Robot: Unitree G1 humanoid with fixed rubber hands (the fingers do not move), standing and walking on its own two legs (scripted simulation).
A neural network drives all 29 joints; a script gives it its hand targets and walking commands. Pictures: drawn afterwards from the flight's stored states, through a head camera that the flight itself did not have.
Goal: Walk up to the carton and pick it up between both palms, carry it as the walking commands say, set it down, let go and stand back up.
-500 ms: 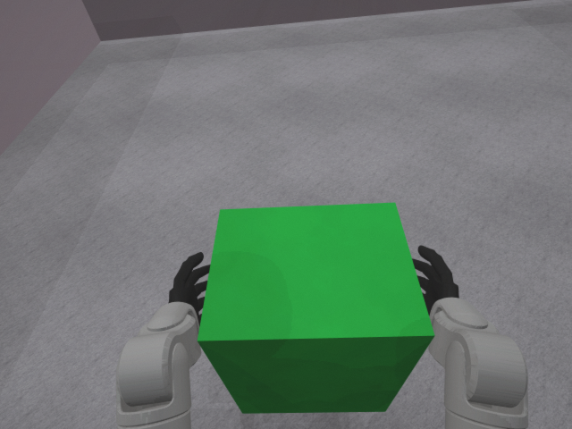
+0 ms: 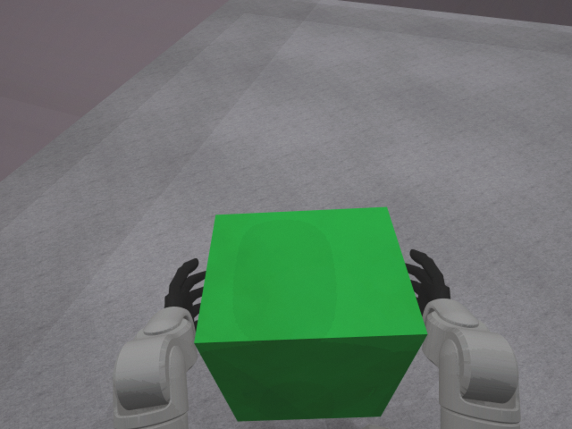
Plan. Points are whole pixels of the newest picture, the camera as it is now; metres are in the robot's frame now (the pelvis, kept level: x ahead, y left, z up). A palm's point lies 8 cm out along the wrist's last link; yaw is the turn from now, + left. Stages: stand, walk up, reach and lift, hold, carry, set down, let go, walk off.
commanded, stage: carry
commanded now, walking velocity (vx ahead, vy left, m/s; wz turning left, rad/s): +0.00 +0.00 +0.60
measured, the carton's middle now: (305, 324) +0.27 +0.01 -0.01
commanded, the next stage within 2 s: none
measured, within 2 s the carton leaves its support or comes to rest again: neither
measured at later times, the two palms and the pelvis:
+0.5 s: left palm (80, 391) +0.16 +0.25 +0.08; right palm (358, 312) +0.25 -0.05 +0.08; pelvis -0.04 +0.03 +0.00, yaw +18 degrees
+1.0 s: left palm out of the picture +0.03 +0.29 +0.08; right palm (289, 358) +0.20 +0.03 +0.07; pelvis -0.10 +0.03 +0.01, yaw +34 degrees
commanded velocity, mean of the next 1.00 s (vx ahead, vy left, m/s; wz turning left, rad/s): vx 0.00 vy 0.00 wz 0.60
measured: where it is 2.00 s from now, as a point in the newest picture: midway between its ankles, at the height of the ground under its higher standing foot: outside the picture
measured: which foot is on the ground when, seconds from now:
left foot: down 0.00-0.18, up 0.20-0.50, down 0.52-0.90, up 0.92-1.00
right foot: up 0.00-0.14, down 0.16-0.52, up 0.54-0.86, down 0.88-1.00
